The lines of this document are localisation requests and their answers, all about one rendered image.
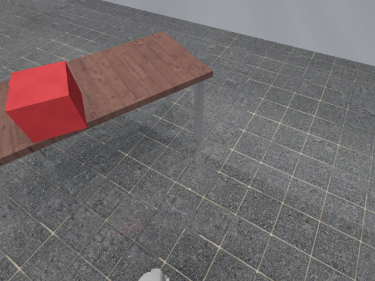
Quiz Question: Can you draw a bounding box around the carton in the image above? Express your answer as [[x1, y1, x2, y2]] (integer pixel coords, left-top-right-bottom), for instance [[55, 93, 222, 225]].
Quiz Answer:
[[5, 61, 87, 143]]

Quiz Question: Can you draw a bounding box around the table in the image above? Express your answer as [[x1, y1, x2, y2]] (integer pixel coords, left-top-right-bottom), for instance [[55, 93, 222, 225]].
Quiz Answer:
[[0, 31, 213, 166]]

